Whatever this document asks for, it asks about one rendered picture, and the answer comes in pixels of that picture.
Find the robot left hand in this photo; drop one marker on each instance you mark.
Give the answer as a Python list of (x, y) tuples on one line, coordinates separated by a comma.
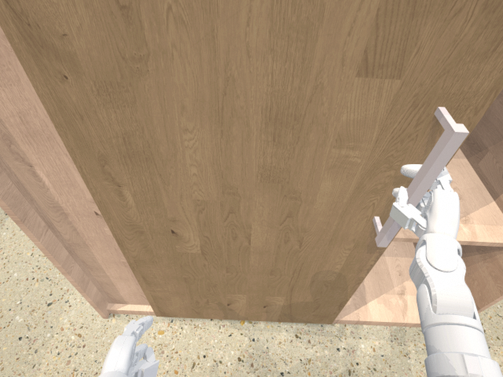
[(124, 356)]

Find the robot right hand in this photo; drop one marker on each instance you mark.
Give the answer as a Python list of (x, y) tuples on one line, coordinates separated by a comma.
[(440, 207)]

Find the handle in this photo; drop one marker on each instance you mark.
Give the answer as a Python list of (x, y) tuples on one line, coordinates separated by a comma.
[(451, 139)]

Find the wardrobe door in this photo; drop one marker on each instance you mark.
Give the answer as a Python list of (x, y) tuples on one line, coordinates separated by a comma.
[(34, 158), (238, 150)]

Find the robot right forearm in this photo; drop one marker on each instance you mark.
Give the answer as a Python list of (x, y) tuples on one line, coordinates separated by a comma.
[(453, 333)]

